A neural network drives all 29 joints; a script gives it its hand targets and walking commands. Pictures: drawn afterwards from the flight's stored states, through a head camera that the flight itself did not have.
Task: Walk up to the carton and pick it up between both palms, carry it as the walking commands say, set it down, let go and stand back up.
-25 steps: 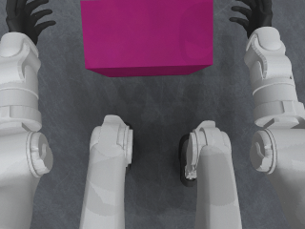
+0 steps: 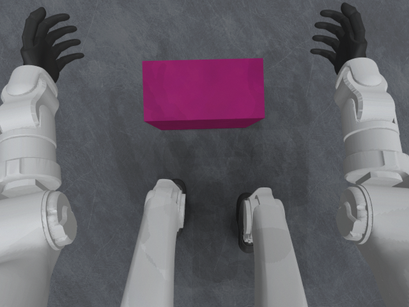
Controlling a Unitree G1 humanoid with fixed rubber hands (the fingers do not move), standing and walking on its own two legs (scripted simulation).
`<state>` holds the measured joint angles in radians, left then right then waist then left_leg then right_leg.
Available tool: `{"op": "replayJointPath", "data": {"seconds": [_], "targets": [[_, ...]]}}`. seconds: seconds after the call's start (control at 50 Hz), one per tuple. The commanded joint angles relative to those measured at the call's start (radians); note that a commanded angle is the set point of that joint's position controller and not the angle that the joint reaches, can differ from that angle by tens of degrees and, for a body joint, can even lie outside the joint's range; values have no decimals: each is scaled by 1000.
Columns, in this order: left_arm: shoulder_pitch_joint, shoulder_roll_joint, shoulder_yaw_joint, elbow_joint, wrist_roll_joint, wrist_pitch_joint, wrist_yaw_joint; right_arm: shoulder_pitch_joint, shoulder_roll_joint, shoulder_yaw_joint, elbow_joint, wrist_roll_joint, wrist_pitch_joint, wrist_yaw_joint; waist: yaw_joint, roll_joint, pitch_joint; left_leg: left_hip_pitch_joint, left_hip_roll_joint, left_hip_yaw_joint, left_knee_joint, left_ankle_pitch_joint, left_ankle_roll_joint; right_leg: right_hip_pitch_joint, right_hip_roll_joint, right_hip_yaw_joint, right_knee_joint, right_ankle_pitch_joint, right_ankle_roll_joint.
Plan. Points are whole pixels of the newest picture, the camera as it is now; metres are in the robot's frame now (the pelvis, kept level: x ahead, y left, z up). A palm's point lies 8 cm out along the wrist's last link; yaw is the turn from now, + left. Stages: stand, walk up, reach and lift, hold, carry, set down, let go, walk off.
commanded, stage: set down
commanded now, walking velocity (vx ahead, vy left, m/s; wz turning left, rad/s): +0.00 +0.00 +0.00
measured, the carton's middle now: (203, 100) +0.51 +0.05 -0.42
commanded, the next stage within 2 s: let go in 0.42 s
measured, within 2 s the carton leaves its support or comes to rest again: neither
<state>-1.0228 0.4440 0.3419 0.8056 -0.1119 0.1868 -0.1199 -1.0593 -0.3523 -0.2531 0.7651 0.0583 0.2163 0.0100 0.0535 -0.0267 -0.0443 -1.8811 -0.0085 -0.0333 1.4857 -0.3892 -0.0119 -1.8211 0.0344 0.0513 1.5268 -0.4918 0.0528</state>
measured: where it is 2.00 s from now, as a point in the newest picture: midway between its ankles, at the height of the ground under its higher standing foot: (210, 225)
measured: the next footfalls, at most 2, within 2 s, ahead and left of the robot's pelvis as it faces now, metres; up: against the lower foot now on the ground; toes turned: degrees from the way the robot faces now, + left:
none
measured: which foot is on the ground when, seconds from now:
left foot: down 0.00-1.00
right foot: down 0.00-1.00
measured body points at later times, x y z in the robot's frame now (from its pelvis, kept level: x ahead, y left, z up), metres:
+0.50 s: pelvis +0.03 +0.00 +0.10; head +0.31 +0.02 +0.46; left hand +0.47 +0.30 +0.00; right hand +0.52 -0.19 +0.00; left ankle +0.11 +0.12 -0.52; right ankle +0.08 -0.14 -0.52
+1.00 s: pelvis +0.09 -0.01 +0.19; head +0.23 +0.00 +0.62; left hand +0.34 +0.25 +0.10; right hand +0.38 -0.23 +0.10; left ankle +0.11 +0.12 -0.52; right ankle +0.08 -0.14 -0.52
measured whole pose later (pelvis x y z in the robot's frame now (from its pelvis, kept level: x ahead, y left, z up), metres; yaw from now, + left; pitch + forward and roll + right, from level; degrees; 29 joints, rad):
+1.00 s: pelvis +0.09 -0.01 +0.19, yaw +2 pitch +21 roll +0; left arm -0.08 0.24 0.14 0.53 0.01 0.01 -0.11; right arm -0.11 -0.19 -0.13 0.55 0.00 0.02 0.04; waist 0.02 -0.01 -0.06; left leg -0.77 -0.01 -0.05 0.65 -0.25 -0.02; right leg -0.71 0.01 0.04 0.68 -0.33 0.02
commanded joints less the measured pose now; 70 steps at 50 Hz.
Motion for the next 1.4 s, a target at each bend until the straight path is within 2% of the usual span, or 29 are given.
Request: {"op": "replayJointPath", "data": {"seconds": [0.0,0.18,0.24,0.38,0.5,0.56,0.62,0.7,0.82,0.94,1.06,1.12,1.26,1.38], "targets": [[-176,170,28,-113,7,-19,-4,-196,-139,-25,-108,-5,-22,10,29,18,-1024,823,-31,97,-179,334,-13,400,46,-131,-217,185,-3],[-119,137,47,-97,35,-35,-13,-140,-117,-28,-89,-16,-38,27,34,11,-974,960,-25,83,-358,365,-10,530,41,-109,-396,226,0],[-106,112,55,-47,56,-49,-20,-119,-94,-27,-37,-32,-48,28,28,8,-885,952,-20,77,-411,345,-8,540,35,-102,-452,219,1],[-50,81,72,-20,112,-73,-27,-66,-75,-23,-15,-61,-71,20,24,13,-859,1014,-22,70,-484,382,-8,612,34,-96,-534,280,5],[95,81,64,-104,147,-84,-35,61,-58,-11,-90,-81,-80,4,26,11,-963,1112,-30,65,-512,476,-11,763,39,-87,-566,391,5],[239,75,26,-208,150,-85,-36,202,-44,3,-187,-96,-82,-7,23,16,-1060,1233,-35,56,-534,578,-12,875,47,-88,-589,473,2],[369,59,-24,-308,141,-89,-33,336,-32,19,-287,-97,-89,-10,16,29,-1038,1338,-36,45,-579,626,-8,936,50,-86,-640,487,1],[533,12,-78,-363,129,-107,-28,510,-5,40,-340,-83,-115,3,2,36,-876,1393,-34,33,-649,607,-5,999,41,-75,-715,454,-7],[718,-65,-131,-330,113,-150,-14,721,48,70,-297,-59,-167,21,-18,37,-581,1440,-30,14,-748,550,-6,1057,24,-66,-829,408,-24],[961,-106,-175,-350,120,-196,20,951,68,98,-298,-64,-216,28,-25,47,-467,1579,-33,8,-830,603,-6,1228,10,-59,-925,482,-38],[1142,-115,-207,-429,128,-221,40,1139,62,128,-364,-61,-247,29,-22,20,-285,1713,-41,29,-960,534,-5,1433,-9,-49,-1059,509,-38],[1207,-131,-230,-461,127,-212,39,1235,65,145,-396,-65,-246,36,-33,-6,-169,1800,-46,36,-1026,488,-8,1508,-13,-47,-1131,487,-37],[1201,-129,-264,-511,121,-146,35,1238,55,183,-451,-65,-184,62,-51,-5,67,1902,-46,48,-1091,288,-5,1527,-17,-58,-1217,262,-35],[1225,-120,-263,-493,137,-84,37,1229,46,184,-449,-71,-124,74,-51,9,121,1924,-51,57,-1095,290,-4,1559,-13,-68,-1217,277,-39]]}}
